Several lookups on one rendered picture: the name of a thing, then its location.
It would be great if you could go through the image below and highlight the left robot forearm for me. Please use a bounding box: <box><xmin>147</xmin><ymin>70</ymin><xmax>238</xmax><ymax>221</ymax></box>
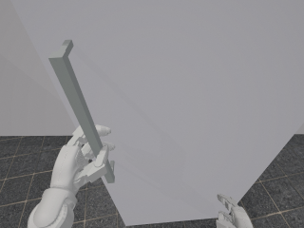
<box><xmin>27</xmin><ymin>187</ymin><xmax>77</xmax><ymax>228</ymax></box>

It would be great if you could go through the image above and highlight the handle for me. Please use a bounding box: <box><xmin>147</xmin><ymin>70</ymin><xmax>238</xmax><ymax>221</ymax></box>
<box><xmin>48</xmin><ymin>39</ymin><xmax>115</xmax><ymax>183</ymax></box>

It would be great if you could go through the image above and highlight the fridge door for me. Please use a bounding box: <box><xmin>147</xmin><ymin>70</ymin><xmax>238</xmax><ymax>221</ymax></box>
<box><xmin>10</xmin><ymin>0</ymin><xmax>304</xmax><ymax>226</ymax></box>

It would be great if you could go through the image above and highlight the left robot hand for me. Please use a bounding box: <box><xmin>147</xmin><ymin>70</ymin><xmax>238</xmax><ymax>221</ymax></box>
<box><xmin>49</xmin><ymin>124</ymin><xmax>116</xmax><ymax>196</ymax></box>

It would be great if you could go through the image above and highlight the right robot hand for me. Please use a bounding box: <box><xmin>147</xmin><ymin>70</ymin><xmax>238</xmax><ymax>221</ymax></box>
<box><xmin>216</xmin><ymin>193</ymin><xmax>254</xmax><ymax>228</ymax></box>

